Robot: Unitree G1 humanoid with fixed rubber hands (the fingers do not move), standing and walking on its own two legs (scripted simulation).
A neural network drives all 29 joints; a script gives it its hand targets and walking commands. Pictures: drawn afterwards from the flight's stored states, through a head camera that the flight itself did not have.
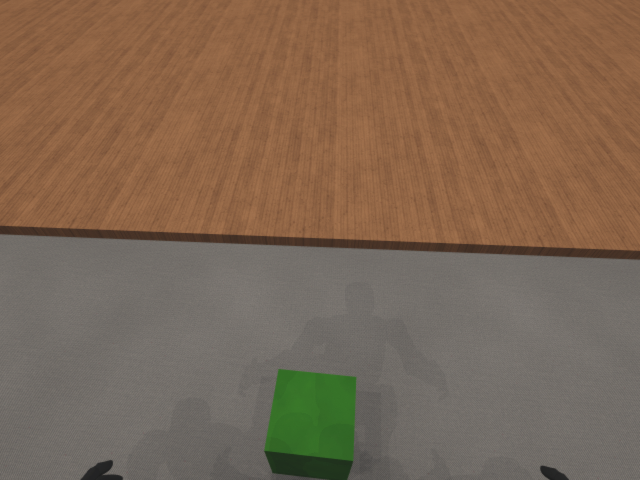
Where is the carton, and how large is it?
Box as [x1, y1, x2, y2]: [264, 369, 355, 479]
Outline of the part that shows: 278,369 264,449 272,472 327,479 346,479 351,466 353,455 355,377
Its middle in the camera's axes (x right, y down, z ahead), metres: -0.02 +0.51 +1.06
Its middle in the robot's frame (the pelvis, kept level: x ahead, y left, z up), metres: +0.37 +0.02 -0.66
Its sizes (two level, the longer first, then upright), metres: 0.210 0.200 0.250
